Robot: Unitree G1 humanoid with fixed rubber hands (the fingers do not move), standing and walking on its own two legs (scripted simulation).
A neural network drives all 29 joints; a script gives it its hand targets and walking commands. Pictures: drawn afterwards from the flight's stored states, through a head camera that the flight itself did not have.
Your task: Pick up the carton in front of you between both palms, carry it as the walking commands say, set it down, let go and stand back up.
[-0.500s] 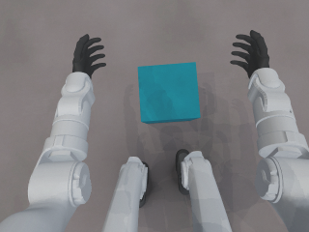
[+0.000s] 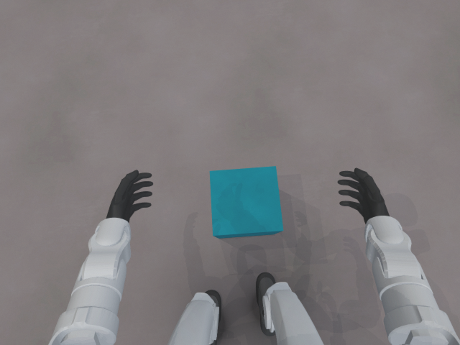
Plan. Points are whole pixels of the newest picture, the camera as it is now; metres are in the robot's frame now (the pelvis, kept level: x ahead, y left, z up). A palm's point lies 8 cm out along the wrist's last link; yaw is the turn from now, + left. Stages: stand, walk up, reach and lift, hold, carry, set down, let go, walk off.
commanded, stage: let go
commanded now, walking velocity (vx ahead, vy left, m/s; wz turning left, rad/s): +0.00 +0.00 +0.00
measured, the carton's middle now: (244, 205) +0.42 -0.02 -0.59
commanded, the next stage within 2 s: stand in 0.84 s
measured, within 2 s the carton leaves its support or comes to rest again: neither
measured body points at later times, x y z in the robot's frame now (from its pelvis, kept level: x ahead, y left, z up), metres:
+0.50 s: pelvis +0.04 +0.02 +0.06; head +0.07 +0.02 +0.51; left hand +0.21 +0.25 -0.01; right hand +0.20 -0.22 -0.02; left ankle -0.01 +0.12 -0.68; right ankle +0.05 -0.09 -0.68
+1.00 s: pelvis +0.04 +0.01 +0.06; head +0.05 +0.01 +0.51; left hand +0.20 +0.28 -0.03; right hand +0.19 -0.26 -0.03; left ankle -0.01 +0.12 -0.68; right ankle +0.05 -0.09 -0.68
